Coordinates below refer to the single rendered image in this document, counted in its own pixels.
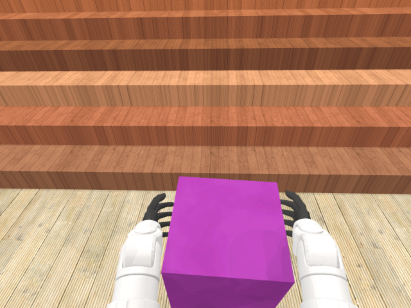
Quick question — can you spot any robot left hand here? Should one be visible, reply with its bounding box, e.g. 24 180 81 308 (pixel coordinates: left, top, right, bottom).
143 193 174 237

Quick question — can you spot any carton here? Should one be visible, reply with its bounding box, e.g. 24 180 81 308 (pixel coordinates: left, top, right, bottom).
161 176 295 308

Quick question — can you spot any robot right hand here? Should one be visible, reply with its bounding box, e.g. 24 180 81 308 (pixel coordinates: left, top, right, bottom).
280 191 311 237

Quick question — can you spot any robot right forearm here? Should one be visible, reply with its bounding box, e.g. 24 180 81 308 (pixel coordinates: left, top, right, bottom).
292 218 358 308

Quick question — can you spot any robot left forearm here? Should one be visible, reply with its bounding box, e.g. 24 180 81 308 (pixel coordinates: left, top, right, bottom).
107 220 162 308

